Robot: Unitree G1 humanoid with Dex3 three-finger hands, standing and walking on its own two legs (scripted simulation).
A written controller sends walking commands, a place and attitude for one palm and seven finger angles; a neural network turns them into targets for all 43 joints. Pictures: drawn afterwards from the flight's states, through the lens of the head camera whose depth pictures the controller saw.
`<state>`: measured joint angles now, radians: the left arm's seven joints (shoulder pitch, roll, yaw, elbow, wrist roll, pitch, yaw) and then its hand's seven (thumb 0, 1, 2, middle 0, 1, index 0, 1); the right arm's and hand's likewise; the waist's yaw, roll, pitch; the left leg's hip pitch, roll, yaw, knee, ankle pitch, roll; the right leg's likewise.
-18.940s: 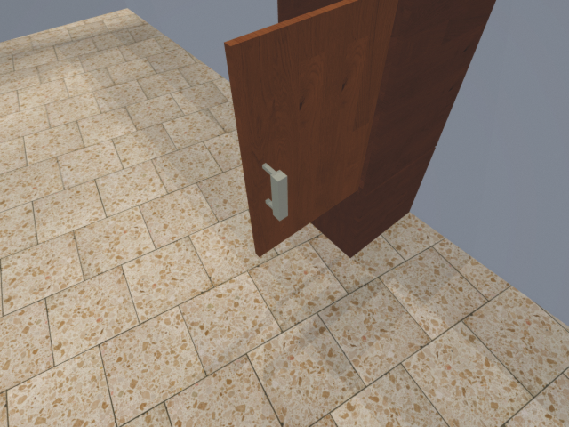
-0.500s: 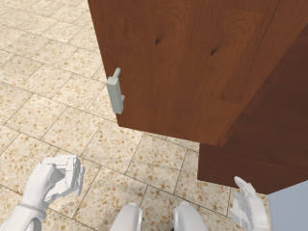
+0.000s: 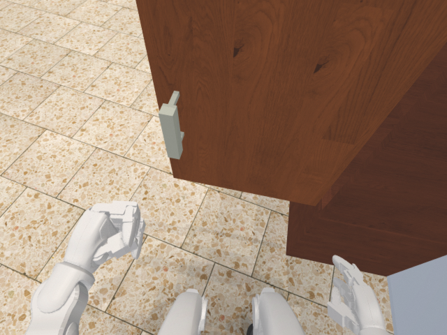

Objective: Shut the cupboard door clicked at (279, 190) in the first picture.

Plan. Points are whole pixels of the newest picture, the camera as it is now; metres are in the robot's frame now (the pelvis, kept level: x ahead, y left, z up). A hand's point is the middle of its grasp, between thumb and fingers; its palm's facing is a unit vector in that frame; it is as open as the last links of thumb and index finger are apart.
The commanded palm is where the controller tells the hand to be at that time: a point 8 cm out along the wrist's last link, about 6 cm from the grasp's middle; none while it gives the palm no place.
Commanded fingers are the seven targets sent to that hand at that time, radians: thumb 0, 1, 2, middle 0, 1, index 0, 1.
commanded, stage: bring the fist close to the handle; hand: left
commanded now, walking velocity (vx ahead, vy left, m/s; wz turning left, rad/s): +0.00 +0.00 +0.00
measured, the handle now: (175, 125) +0.49 +0.13 +0.05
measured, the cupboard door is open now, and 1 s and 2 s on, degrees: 90 90 79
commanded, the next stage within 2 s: push the door shut along its arc in 1.12 s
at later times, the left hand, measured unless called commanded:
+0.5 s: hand (164, 189) +0.34 +0.12 +0.06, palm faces -0.20 -0.98 -0.04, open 3.1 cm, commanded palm +0.34 +0.18 +0.05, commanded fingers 0.00 0.90 0.90 -1.30 -1.50 -1.30 -1.50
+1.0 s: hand (172, 169) +0.39 +0.12 +0.04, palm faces -0.17 -0.98 -0.04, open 3.1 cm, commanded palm +0.38 +0.17 +0.05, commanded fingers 0.00 0.90 0.90 -1.30 -1.50 -1.30 -1.50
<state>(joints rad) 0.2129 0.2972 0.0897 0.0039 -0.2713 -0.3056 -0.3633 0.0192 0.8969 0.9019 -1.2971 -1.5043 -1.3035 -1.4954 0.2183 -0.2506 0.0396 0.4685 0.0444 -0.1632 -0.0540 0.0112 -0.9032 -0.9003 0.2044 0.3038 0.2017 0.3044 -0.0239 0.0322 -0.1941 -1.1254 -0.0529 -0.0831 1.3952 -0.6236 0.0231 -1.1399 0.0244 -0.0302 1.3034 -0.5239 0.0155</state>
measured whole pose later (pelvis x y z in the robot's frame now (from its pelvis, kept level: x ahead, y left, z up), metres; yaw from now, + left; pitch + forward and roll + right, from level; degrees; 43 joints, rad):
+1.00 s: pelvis +0.01 -0.02 +0.02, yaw -1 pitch +23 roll -1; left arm -0.29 0.27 0.14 0.53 -0.19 -0.36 -0.24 0.01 0.89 0.90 -1.29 -1.50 -1.30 -1.49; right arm 0.27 -0.25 0.01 0.54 0.03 0.00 -0.01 0.01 -0.91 -0.90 0.20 0.30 0.20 0.30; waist -0.08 0.03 -0.19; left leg -1.09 -0.04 -0.04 1.29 -0.60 0.01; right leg -1.14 0.03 0.01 1.25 -0.51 0.00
